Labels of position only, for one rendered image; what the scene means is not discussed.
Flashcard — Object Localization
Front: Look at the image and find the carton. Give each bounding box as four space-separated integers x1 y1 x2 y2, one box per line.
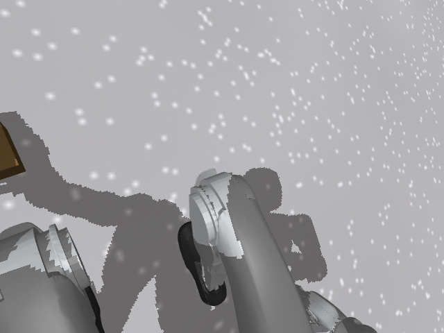
0 122 26 180

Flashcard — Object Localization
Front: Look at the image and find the right robot arm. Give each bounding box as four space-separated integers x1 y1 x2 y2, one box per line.
335 317 377 333

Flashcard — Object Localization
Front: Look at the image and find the right robot hand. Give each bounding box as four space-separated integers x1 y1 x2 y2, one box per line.
296 284 347 333

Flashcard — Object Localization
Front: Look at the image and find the left robot foot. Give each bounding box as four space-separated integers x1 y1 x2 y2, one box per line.
85 286 105 333

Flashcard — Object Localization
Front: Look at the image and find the right robot foot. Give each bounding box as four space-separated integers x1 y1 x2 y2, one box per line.
178 221 227 306

